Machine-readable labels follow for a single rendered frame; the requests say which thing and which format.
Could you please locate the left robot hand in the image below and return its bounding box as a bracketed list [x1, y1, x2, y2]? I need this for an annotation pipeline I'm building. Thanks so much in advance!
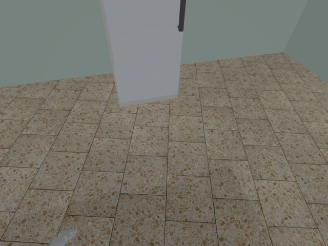
[48, 230, 77, 246]

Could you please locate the fridge door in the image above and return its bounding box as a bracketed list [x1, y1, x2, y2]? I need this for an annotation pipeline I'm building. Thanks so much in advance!
[103, 0, 183, 103]

